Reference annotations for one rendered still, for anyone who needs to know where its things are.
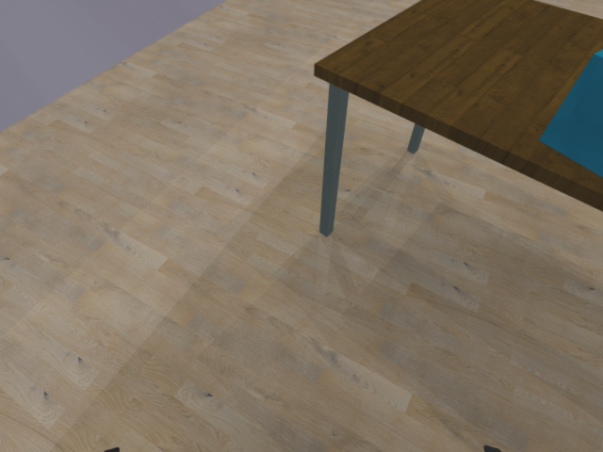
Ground table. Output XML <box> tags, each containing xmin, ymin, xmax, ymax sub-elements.
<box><xmin>314</xmin><ymin>0</ymin><xmax>603</xmax><ymax>237</ymax></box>

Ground carton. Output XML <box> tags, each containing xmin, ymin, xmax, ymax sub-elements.
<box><xmin>539</xmin><ymin>49</ymin><xmax>603</xmax><ymax>177</ymax></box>

